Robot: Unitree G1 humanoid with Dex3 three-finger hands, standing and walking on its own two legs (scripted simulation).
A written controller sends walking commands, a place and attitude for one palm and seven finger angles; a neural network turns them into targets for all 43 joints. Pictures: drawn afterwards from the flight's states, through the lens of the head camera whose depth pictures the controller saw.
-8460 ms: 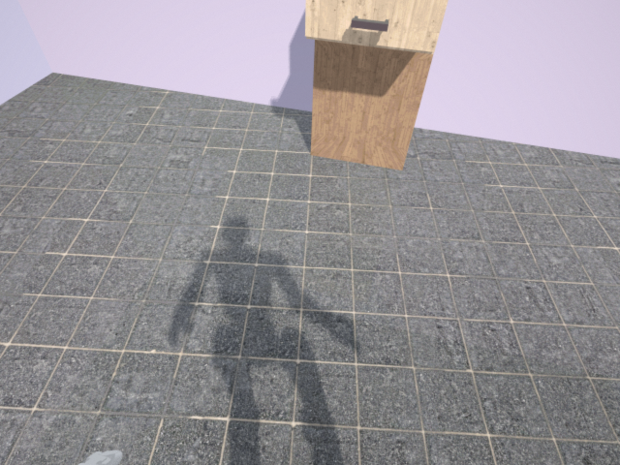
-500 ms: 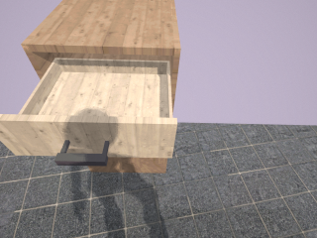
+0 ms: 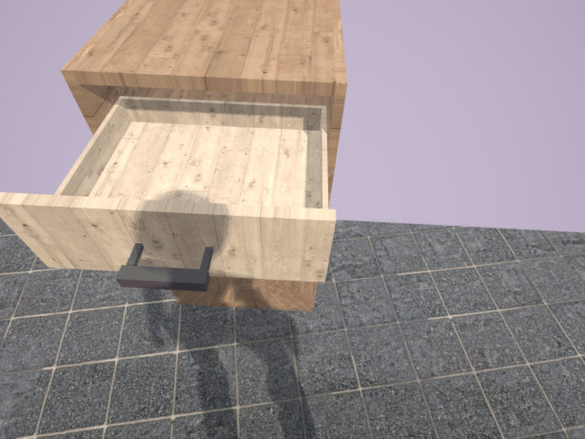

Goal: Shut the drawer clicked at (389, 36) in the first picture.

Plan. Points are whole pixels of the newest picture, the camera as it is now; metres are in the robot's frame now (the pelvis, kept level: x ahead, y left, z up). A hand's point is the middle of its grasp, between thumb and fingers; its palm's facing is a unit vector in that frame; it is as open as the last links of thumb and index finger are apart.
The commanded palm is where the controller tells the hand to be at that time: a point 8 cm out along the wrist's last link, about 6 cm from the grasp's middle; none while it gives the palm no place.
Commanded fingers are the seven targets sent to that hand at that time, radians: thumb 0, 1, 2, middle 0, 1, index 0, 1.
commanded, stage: come to a stop and stand still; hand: left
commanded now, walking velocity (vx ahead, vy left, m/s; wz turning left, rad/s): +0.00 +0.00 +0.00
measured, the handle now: (168, 265) +0.33 +0.20 +0.04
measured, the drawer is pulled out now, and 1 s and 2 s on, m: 0.29 0.29 0.29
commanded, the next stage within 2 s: look again from close up in 0.30 s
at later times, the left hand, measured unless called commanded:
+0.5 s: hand out of the picture +0.00 +0.18 -0.17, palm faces +0.02 -0.98 -0.21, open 7.4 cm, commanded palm none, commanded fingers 0.00 0.90 0.90 -0.20 -0.30 -0.20 -0.30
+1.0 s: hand out of the picture +0.05 +0.18 -0.17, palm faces +0.02 -0.98 -0.22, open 7.3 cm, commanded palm +0.12 +0.22 -0.06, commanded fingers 0.00 0.90 0.90 -0.24 -0.34 -0.24 -0.34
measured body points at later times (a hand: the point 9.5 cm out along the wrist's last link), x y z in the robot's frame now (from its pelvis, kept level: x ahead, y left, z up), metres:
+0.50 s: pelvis +0.00 +0.01 +0.00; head +0.01 -0.01 +0.45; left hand +0.00 +0.23 -0.15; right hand +0.01 -0.21 -0.16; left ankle +0.00 +0.11 -0.73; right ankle +0.01 -0.12 -0.73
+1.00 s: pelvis +0.03 +0.00 +0.00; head +0.05 -0.01 +0.45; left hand +0.05 +0.23 -0.15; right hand +0.05 -0.23 -0.16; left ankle +0.00 +0.11 -0.73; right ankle +0.01 -0.12 -0.73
